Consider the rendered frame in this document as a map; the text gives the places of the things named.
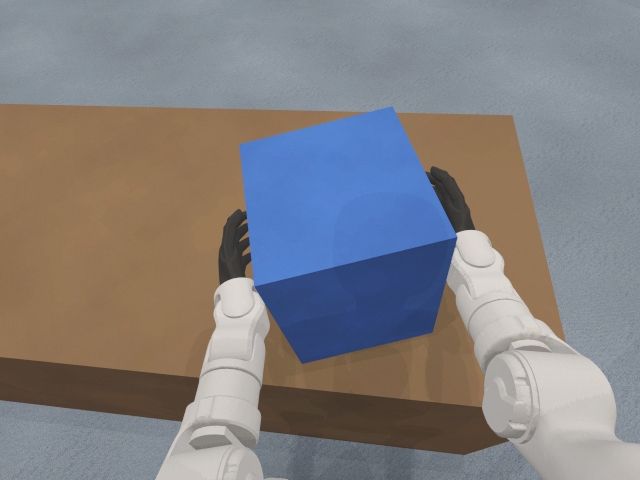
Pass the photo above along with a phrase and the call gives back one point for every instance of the right robot forearm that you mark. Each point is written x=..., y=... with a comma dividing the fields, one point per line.
x=493, y=313

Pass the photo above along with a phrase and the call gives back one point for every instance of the robot right upper arm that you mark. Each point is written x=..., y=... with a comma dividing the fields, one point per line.
x=558, y=411

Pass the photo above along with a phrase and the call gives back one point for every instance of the robot left upper arm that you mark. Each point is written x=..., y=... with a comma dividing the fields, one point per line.
x=228, y=462

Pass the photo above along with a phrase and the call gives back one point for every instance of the robot left hand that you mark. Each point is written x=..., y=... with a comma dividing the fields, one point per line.
x=231, y=262

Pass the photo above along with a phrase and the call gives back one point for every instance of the robot right hand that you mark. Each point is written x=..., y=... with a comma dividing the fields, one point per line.
x=451, y=199

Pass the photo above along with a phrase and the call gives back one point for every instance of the carton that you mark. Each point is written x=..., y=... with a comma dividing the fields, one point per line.
x=350, y=245

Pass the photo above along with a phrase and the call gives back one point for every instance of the pedestal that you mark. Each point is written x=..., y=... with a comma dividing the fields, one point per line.
x=111, y=221

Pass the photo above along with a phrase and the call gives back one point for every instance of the left robot forearm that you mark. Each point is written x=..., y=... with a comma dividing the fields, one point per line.
x=225, y=409

